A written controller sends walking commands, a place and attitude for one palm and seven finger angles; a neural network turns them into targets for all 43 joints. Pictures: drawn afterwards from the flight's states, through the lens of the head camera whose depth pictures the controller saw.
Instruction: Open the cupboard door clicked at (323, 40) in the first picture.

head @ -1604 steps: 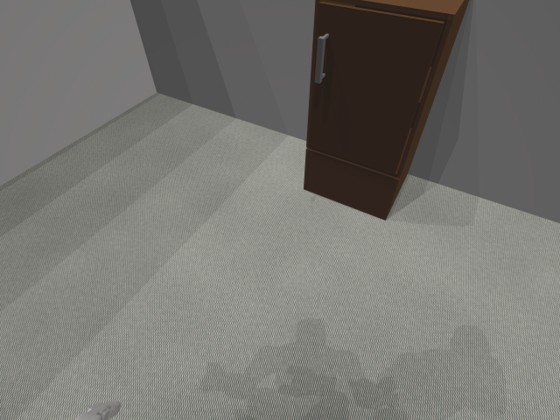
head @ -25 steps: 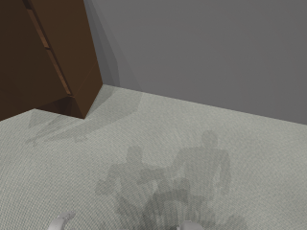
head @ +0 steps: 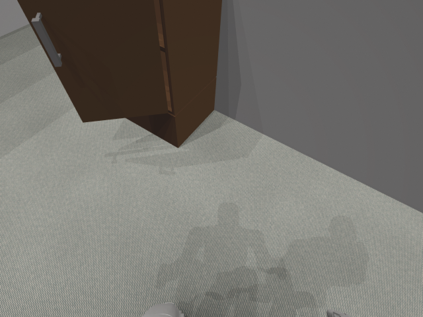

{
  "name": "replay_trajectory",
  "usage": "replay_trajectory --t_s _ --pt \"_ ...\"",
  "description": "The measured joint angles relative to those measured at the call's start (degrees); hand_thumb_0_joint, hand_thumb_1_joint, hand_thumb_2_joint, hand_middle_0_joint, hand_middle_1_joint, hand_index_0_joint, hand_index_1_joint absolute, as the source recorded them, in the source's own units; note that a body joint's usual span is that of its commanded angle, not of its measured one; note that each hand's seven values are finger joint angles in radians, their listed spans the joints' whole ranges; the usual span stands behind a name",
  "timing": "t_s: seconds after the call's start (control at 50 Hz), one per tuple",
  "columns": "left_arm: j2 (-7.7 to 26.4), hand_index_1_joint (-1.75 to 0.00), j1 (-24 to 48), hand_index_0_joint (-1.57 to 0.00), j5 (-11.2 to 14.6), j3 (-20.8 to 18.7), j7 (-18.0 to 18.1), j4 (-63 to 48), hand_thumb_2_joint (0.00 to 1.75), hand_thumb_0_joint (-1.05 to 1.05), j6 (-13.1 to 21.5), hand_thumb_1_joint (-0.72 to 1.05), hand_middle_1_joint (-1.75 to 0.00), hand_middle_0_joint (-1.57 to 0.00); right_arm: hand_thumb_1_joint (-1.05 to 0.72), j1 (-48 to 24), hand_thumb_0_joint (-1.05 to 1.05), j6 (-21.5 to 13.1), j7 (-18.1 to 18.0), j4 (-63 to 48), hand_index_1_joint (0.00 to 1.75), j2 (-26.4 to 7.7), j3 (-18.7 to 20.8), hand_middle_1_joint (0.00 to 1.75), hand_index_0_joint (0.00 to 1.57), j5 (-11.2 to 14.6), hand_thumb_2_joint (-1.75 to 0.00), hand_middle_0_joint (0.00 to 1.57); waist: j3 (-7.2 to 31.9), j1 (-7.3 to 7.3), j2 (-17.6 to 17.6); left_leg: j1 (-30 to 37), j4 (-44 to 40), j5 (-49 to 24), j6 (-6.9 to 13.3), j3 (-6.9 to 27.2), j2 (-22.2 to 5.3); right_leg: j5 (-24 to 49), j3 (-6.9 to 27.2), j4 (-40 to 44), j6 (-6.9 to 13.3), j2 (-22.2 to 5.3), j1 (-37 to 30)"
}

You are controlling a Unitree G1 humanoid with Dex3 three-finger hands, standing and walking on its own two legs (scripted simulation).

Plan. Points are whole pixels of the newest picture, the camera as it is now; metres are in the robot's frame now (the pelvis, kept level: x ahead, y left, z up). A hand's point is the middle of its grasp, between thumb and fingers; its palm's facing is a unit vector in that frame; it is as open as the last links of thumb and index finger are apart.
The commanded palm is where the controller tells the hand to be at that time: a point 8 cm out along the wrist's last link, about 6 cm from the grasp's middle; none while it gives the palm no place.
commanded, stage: turn to face it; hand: left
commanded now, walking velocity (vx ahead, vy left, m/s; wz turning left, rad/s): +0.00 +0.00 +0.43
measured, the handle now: (48, 40) +0.89 +0.60 -0.04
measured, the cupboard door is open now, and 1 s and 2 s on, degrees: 45 45 45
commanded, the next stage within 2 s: take the last steps up to it in 0.48 s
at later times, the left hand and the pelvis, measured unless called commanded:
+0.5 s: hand out of the picture +0.08 +0.21 -0.15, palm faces +0.17 -0.96 -0.23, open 7.4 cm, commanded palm none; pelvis +0.01 +0.00 +0.01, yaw +9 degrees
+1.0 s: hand out of the picture -0.09 +0.17 -0.15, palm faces +0.45 -0.87 -0.20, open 7.4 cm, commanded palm none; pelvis +0.04 +0.03 +0.02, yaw +21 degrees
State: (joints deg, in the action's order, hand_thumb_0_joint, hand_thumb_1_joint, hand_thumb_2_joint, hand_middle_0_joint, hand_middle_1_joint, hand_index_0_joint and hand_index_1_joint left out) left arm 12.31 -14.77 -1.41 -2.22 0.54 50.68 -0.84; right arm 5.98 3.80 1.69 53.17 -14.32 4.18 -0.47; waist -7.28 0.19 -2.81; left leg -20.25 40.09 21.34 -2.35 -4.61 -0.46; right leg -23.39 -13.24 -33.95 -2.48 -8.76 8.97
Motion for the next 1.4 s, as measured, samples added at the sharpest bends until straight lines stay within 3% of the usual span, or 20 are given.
replay_trajectory --t_s 0.04,0.08,0.14,0.22,0.36,0.46,0.52,0.54,0.58,0.62,0.7,0.78,0.92,1.06,1.1,1.14,1.2,1.28,1.4 --pt "1.28 -0.3 -0.95 -0.2 0.41 -0.55 -0.2 0.71 0.9 0.0 -0.59 0.9 -0.3 -0.21 -0.91 -0.82 0.0 -1.24 -0.06 -0.99 0.3 0.15 -0.15 0.3 0.19 -0.27 -0.9 0.2 0.4 0.15 -1.06 1.52 -3.84 -3.89 2.99 -0.59 1.06 -2.39 0.62 -7.24 -0.84 -1.51 3.05" --pt "2.6 -0.3 -0.28 -0.2 0.59 -1.04 0.11 1.73 0.9 0.0 -2.17 0.9 -0.3 -0.21 -0.91 -1.4 0.0 -2.3 -0.44 -1.78 0.3 0.76 -0.62 0.3 0.19 -0.28 -0.9 0.2 0.13 0.62 -1.92 0.54 -1.64 -2.76 5.45 -0.12 1.7 -8.06 5.79 -18.92 -1.25 -0.3 8.34" --pt "3.5 -0.3 1.29 -0.2 0.48 -1.59 0.47 2.66 0.9 0.0 -3.49 0.91 -0.3 -0.2 -0.9 -0.79 0.0 -2.92 -1.54 -2.32 0.3 1.51 -1.42 0.3 0.2 -0.46 -0.9 0.2 0.69 0.77 -1.34 1.58 -3.89 -3.72 5.91 1.54 1.53 -7.37 9.73 -29.28 -1.56 2.1 14.44" --pt "3.5 -0.3 3.17 -0.19 0.23 -1.76 -0.13 1.83 0.9 0.01 -3.07 0.91 -0.3 -0.2 -0.9 0.59 0.0 -2.95 -2.24 -1.55 0.3 2.25 -2.19 0.3 0.2 -0.46 -0.9 0.2 1.54 1.12 -0.21 3.99 -9.57 -6.98 6.09 3.38 1.71 -0.29 12.34 -31.62 -1.94 2.94 18.82" --pt "2.32 -0.3 4.62 -0.19 0.25 -1.17 -0.3 1.09 0.9 0.0 -2.59 0.91 -0.3 -0.2 -0.9 4.0 0.0 -2.91 -2.16 0.31 0.3 3.96 -2.82 0.3 0.2 -0.51 -0.9 0.21 3.25 0.35 1.15 5.97 -14.21 -9.63 5.78 5.8 2.25 2.03 13.1 -24.04 -2.4 4.06 17.9" --pt "0.74 -0.3 5.53 -0.19 0.53 -0.49 -0.23 1.19 0.9 0.0 -2.45 0.91 -0.3 -0.2 -0.9 6.26 0.0 -2.42 -2.15 1.7 0.3 4.34 -2.52 0.3 0.2 -0.82 -0.9 0.21 3.72 -0.99 2.24 5.18 -13.49 -9.56 4.81 7.37 2.79 -0.15 12.3 -13.19 -1.51 6.01 12.68" --pt "-0.33 -0.3 5.54 -0.19 0.84 -0.09 -0.14 1.13 0.9 0.0 -1.61 0.91 -0.3 -0.2 -0.9 7.46 0.0 -2.06 -2.25 2.62 0.3 4.02 -2.11 0.3 0.2 -0.63 -0.9 0.21 4.06 -1.47 2.9 3.78 -11.57 -8.88 3.83 8.21 3.43 4.07 11.69 -2.83 -0.72 7.32 7.35" --pt "-0.42 -0.3 5.12 -0.19 0.82 0.07 -0.07 0.93 0.9 0.0 -1.03 0.91 -0.3 -0.2 -0.9 8.01 0.0 -2.0 -2.2 2.88 0.3 3.96 -1.94 0.3 0.2 -0.38 -0.9 0.21 4.49 -1.4 2.55 2.9 -10.19 -8.27 3.39 8.2 4.07 6.22 11.86 2.1 0.08 7.18 4.91" --pt "-1.69 -0.3 4.78 -0.2 0.45 0.4 0.26 1.6 0.9 0.0 -0.09 0.91 -0.3 -0.2 -0.9 7.9 0.0 -1.44 -2.09 3.89 0.3 3.04 -1.32 0.3 0.2 0.02 -0.9 0.21 4.16 -1.29 4.1 0.54 -3.57 -1.24 2.56 8.3 3.71 4.95 11.18 2.44 2.8 7.8 4.37" --pt "-2.72 -0.3 3.85 -0.2 0.33 1.09 0.24 1.96 0.9 0.0 0.22 0.91 -0.3 -0.2 -0.9 8.05 0.0 -0.78 -1.87 4.51 0.3 2.23 -0.65 0.3 0.2 -0.15 -0.9 0.2 4.02 -1.66 4.97 -2.46 6.86 3.84 1.89 7.7 3.81 4.64 9.95 2.87 3.79 7.43 3.32" --pt "-3.7 -0.3 1.38 -0.2 0.59 0.8 0.39 2.86 0.9 0.0 1.14 0.91 -0.3 -0.21 -0.9 8.27 0.0 -0.43 -1.15 5.72 0.3 1.47 0.12 0.3 0.2 -0.51 -0.9 0.2 4.05 -1.53 4.57 -6.22 21.04 0.62 0.39 5.86 2.09 6.3 8.15 7.0 3.79 6.55 0.09" --pt "-3.33 -0.3 -1.39 -0.2 0.46 0.21 0.25 4.25 0.9 0.0 2.51 0.92 -0.3 -0.21 -0.91 8.23 0.0 -0.36 -0.44 6.43 0.3 1.0 0.59 0.3 0.19 -0.82 -0.9 0.2 4.46 -0.57 3.73 -7.69 23.51 -3.62 -0.57 5.15 -0.32 7.32 6.25 10.53 3.53 5.62 -2.42" --pt "-3.28 -0.3 -7.3 -0.2 -0.1 -0.14 -0.17 8.39 0.9 0.0 3.52 0.91 -0.3 -0.21 -0.91 5.03 0.0 -0.41 0.33 5.99 0.3 0.25 0.55 0.3 0.19 -0.84 -0.9 0.2 4.57 1.95 2.72 -8.59 15.76 -6.2 -1.0 3.58 -2.91 7.45 3.54 14.44 1.27 2.92 -6.28" --pt "-2.39 -0.3 -12.38 -0.2 -0.62 -0.47 -0.57 12.64 0.9 0.0 2.69 0.91 -0.3 -0.21 -0.91 -0.83 0.0 -2.74 1.08 3.0 0.3 1.36 -0.79 0.3 0.19 -0.42 -0.9 0.2 3.66 4.78 0.58 -3.09 -3.5 -5.86 1.08 -0.02 -2.16 2.91 2.9 10.75 -3.19 -1.21 -7.69" --pt "-2.44 -0.3 -13.5 -0.2 -0.38 -0.47 -0.84 13.55 0.9 0.0 1.93 0.91 -0.3 -0.21 -0.91 -1.66 0.0 -4.8 0.82 1.59 0.3 1.54 -1.23 0.3 0.19 -0.58 -0.9 0.2 3.76 4.35 0.93 -0.75 -7.39 -9.28 2.48 -0.61 -1.74 -1.49 3.84 2.18 -2.22 -2.11 -4.93" --pt "-1.84 -0.3 -12.03 -0.2 -0.14 -0.41 -0.79 14.24 0.9 0.0 0.4 0.91 -0.3 -0.21 -0.91 -1.8 0.0 -6.25 -0.28 1.0 0.3 2.93 -1.61 0.3 0.19 -0.63 -0.9 0.2 2.94 4.08 0.12 -0.88 -3.73 -7.58 4.21 -1.51 -0.82 -6.31 8.6 -14.32 0.02 -1.24 1.51" --pt "-1.1 -0.3 -8.73 -0.19 -0.11 -0.74 -0.69 13.55 0.9 0.01 -0.08 0.91 -0.3 -0.2 -0.91 0.48 0.0 -6.7 -1.4 1.52 0.3 5.08 -2.66 0.3 0.19 -0.72 -0.9 0.2 3.44 3.74 -0.52 2.73 -6.7 -5.68 5.39 -2.86 0.12 -2.72 10.28 -30.78 2.01 0.85 11.31" --pt "-1.01 -0.3 -3.29 -0.19 -0.16 -1.16 -0.98 10.48 0.9 0.01 0.78 0.91 -0.3 -0.2 -0.94 4.79 -0.02 -8.03 -3.1 3.11 0.3 6.1 -1.9 0.3 0.2 0.08 -0.9 0.21 3.87 2.52 -0.67 8.88 -14.95 -7.85 6.29 -4.21 2.13 5.26 10.09 -33.78 2.29 2.16 19.92" --pt "-1.29 -0.3 4.23 -0.19 -0.09 -1.47 -1.26 6.44 0.9 0.0 0.88 0.91 -0.3 -0.2 -0.94 11.82 -0.02 -8.13 -3.33 7.24 0.3 4.36 -1.94 0.3 0.2 -0.45 -0.9 0.2 4.93 0.42 -0.2 15.7 -22.51 -8.41 7.19 -5.08 4.44 12.11 10.53 -27.06 2.06 3.16 25.15"
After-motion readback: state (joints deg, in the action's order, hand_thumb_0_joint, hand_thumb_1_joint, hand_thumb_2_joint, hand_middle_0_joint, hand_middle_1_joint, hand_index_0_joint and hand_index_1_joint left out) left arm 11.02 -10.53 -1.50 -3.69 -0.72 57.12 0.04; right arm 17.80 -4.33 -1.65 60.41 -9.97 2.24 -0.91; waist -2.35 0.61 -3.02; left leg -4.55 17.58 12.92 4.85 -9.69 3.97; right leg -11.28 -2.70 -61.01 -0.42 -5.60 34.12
